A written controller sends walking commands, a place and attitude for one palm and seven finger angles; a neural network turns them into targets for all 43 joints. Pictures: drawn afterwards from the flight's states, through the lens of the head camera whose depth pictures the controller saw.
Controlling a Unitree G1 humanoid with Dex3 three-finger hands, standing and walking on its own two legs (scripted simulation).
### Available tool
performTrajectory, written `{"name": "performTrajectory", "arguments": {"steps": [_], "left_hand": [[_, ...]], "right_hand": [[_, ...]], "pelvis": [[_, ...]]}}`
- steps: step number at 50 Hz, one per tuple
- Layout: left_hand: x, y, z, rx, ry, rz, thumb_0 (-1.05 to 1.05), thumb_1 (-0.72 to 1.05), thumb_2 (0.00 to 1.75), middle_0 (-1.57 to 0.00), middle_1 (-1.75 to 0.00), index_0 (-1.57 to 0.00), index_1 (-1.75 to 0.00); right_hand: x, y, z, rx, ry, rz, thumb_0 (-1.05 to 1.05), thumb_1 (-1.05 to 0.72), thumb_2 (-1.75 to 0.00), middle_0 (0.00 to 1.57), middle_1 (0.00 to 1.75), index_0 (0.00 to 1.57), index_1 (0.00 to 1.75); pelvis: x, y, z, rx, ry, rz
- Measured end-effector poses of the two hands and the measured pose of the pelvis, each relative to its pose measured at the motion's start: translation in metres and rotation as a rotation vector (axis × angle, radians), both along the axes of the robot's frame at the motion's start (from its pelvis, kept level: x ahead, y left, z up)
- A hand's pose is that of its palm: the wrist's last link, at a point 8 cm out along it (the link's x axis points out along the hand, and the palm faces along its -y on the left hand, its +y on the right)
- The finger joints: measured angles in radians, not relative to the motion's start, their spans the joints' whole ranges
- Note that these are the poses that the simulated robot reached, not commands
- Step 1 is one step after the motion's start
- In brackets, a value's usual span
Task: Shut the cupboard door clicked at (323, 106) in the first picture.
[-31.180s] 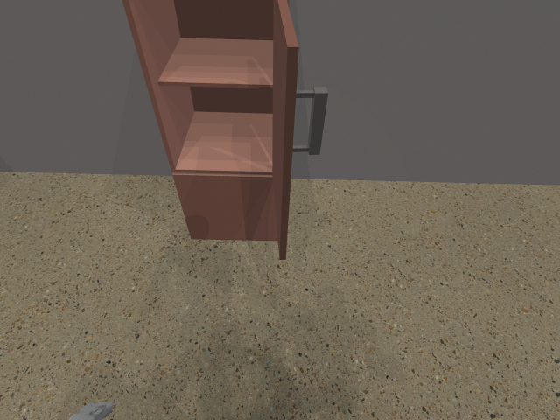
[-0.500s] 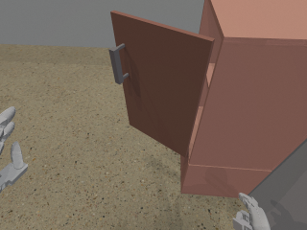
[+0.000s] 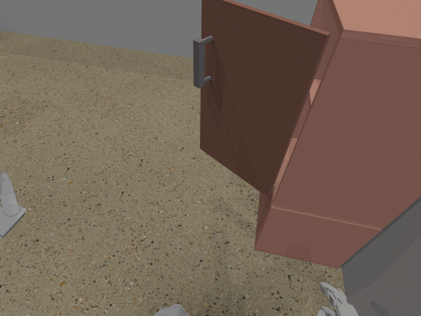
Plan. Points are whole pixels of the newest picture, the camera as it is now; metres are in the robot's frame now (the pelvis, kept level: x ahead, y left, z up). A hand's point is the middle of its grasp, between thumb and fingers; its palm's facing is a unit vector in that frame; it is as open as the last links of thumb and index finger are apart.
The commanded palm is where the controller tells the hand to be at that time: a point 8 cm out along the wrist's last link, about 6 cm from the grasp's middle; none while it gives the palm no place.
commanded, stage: step back with the hand held close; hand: left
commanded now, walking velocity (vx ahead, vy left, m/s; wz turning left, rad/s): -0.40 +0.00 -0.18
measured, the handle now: (204, 62) +0.78 +0.06 +0.10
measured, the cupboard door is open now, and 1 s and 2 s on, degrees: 59 59 59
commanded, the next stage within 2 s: stop stepping back and stand still in 0.30 s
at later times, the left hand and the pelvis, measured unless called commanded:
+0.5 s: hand (2, 271) +0.13 +0.23 +0.20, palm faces +0.28 -0.86 -0.43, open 7.4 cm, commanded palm +0.07 +0.29 +0.20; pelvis -0.12 +0.02 +0.01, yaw -8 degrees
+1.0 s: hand out of the picture +0.07 +0.25 +0.19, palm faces +0.33 -0.84 -0.42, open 7.4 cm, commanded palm +0.01 +0.30 +0.20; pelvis -0.16 +0.02 +0.02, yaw -7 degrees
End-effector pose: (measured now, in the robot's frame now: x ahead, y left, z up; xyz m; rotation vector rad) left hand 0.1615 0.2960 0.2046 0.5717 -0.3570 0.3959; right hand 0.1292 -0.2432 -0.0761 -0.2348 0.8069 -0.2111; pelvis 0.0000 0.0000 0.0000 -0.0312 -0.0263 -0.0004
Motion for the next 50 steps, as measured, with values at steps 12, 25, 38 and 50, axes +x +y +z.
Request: {"name": "performTrajectory", "arguments": {"steps": [12, 25, 38, 50], "left_hand": [[-0.031, 0.029, -0.008, -0.053, -0.019, -0.001, 0.01, 0.88, 0.90, -0.21, -0.30, -0.21, -0.31], [-0.066, -0.019, 0.008, -0.028, 0.009, -0.206, 0.01, 0.88, 0.90, -0.21, -0.30, -0.21, -0.31], [-0.102, 0.036, -0.011, -0.095, 0.082, -0.070, 0.01, 0.88, 0.90, -0.21, -0.30, -0.21, -0.31], [-0.132, 0.001, 0.002, -0.057, 0.049, -0.121, 0.02, 0.88, 0.90, -0.21, -0.30, -0.21, -0.31]], "right_hand": [[-0.029, 0.024, 0.010, -0.029, -0.049, 0.003, 0.01, -0.90, -0.89, 0.20, 0.30, 0.21, 0.30], [-0.108, 0.025, 0.011, 0.061, -0.066, -0.056, 0.01, -0.90, -0.89, 0.20, 0.30, 0.21, 0.30], [-0.210, 0.011, 0.027, -0.065, 0.006, -0.212, 0.02, -0.90, -0.90, 0.20, 0.30, 0.20, 0.30], [-0.204, 0.033, 0.018, 0.041, -0.054, -0.109, 0.02, -0.90, -0.89, 0.20, 0.30, 0.21, 0.30]], "pelvis": [[-0.053, 0.024, 0.001, 0.008, 0.019, -0.027], [-0.116, 0.018, 0.010, -0.004, 0.059, -0.142], [-0.141, 0.041, 0.021, 0.020, 0.026, -0.148], [-0.165, 0.025, 0.021, 0.025, 0.007, -0.125]]}}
